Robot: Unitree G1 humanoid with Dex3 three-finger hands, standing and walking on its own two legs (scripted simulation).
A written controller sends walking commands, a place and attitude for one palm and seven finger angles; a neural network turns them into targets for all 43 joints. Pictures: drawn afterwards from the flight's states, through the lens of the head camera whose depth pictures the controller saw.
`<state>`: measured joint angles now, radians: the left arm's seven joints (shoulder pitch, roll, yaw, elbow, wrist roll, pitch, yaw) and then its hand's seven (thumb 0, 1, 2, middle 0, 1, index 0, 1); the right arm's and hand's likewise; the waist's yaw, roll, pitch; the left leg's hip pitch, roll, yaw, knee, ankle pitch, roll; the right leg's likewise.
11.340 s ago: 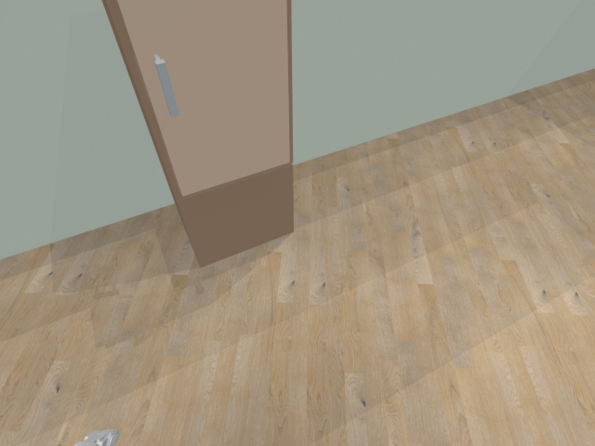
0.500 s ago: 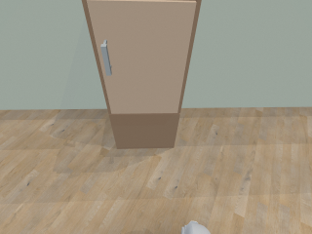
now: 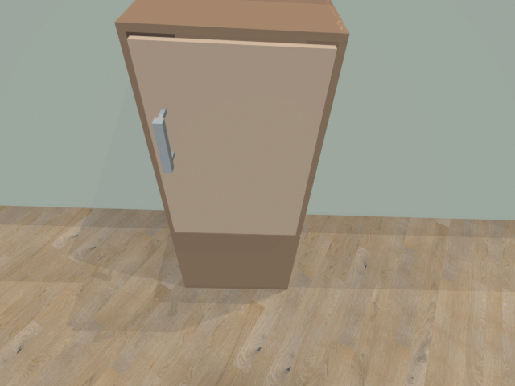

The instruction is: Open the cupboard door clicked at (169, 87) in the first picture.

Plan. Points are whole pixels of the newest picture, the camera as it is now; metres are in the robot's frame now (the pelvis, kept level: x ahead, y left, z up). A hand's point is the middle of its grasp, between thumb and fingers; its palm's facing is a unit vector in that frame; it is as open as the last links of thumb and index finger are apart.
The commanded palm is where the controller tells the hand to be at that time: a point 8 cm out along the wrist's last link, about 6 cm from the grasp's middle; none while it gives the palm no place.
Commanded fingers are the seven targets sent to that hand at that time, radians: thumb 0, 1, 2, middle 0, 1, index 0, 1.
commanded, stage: come to a stop and stand still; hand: left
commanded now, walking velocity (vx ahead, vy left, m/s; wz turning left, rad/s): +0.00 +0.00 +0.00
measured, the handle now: (165, 141) +0.59 +0.26 +0.04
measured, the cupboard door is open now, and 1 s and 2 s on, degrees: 0 0 0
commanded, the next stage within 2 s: look again from close up in 1.62 s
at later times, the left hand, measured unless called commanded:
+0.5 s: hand out of the picture +0.09 +0.16 -0.17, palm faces +0.01 -0.96 -0.27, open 7.4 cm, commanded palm none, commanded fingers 0.00 0.90 0.90 -0.20 -0.30 -0.20 -0.30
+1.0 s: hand out of the picture +0.03 +0.18 -0.17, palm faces +0.06 -0.97 -0.22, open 7.4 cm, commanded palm none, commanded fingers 0.00 0.90 0.90 -0.20 -0.30 -0.20 -0.30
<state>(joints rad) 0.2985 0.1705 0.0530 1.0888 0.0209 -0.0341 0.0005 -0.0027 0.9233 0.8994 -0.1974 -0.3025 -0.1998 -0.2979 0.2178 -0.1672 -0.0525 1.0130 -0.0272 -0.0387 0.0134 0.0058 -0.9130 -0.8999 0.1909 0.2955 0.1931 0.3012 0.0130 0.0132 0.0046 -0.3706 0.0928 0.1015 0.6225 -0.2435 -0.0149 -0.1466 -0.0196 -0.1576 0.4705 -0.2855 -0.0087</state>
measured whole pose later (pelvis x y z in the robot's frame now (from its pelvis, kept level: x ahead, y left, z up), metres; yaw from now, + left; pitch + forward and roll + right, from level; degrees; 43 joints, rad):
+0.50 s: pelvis +0.04 -0.04 -0.01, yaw -1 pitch -1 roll +1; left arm 0.22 0.17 0.04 1.03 0.02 0.02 0.03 0.00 0.91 0.90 -0.20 -0.30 -0.20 -0.30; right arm 0.17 -0.18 -0.07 1.05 -0.01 0.04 -0.02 0.01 -0.91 -0.90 0.20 0.30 0.20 0.30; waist 0.00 0.03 0.08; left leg -0.31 0.07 0.10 0.64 -0.38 -0.02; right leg -0.27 -0.05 -0.08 0.60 -0.31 -0.01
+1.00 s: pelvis +0.02 -0.01 +0.00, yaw -1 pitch +0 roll +1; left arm 0.26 0.20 0.05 1.08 0.02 0.04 0.01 0.01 0.91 0.90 -0.20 -0.30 -0.20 -0.30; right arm 0.25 -0.16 -0.02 1.06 -0.02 0.01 -0.02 0.01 -0.91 -0.90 0.19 0.30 0.20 0.30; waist 0.03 -0.04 0.02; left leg -0.15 0.01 0.03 0.45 -0.30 -0.02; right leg -0.29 -0.08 -0.06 0.52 -0.21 0.02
